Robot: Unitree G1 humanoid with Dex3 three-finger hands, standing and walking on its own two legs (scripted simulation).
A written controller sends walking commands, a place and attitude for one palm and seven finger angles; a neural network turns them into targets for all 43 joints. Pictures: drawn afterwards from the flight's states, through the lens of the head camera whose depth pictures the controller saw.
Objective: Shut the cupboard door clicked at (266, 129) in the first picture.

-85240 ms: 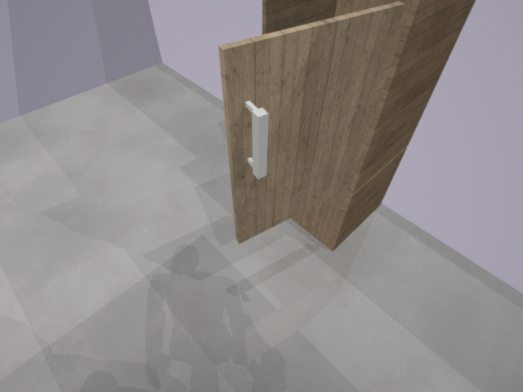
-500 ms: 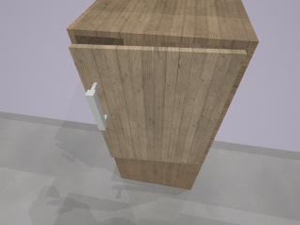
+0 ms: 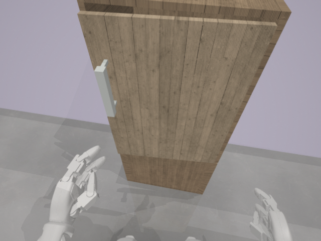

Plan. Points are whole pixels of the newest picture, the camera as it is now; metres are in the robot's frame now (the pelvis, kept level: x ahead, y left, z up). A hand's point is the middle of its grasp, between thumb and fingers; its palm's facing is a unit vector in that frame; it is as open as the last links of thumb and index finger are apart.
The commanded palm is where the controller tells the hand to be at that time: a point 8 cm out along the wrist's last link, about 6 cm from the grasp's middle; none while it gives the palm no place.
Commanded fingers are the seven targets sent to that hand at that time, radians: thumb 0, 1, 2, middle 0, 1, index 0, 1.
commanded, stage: raise the hand and make a fist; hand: left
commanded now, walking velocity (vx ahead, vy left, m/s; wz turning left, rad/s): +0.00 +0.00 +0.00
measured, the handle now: (108, 89) +0.49 +0.18 +0.11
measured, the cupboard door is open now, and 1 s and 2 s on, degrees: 4 4 4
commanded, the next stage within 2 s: bring the fist close to the handle in 1.62 s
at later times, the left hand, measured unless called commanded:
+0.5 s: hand (73, 202) +0.20 +0.20 +0.04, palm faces -0.04 -1.00 -0.03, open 4.3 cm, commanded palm +0.17 +0.25 +0.05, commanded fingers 0.00 0.90 0.90 -0.93 -1.10 -0.93 -1.10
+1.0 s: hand (61, 180) +0.23 +0.22 +0.09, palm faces -0.02 -1.00 -0.06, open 3.1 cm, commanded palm +0.20 +0.27 +0.10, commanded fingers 0.00 0.90 0.90 -1.30 -1.50 -1.30 -1.50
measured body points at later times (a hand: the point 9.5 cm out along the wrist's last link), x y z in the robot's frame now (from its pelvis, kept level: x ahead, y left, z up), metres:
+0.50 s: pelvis -0.01 +0.04 -0.02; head +0.03 +0.04 +0.43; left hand +0.20 +0.25 +0.05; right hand +0.15 -0.17 -0.10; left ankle +0.03 +0.13 -0.68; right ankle +0.03 -0.09 -0.68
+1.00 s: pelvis +0.02 +0.04 +0.01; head +0.04 +0.04 +0.46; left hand +0.22 +0.27 +0.10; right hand +0.22 -0.17 -0.05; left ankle +0.03 +0.13 -0.68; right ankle +0.03 -0.09 -0.68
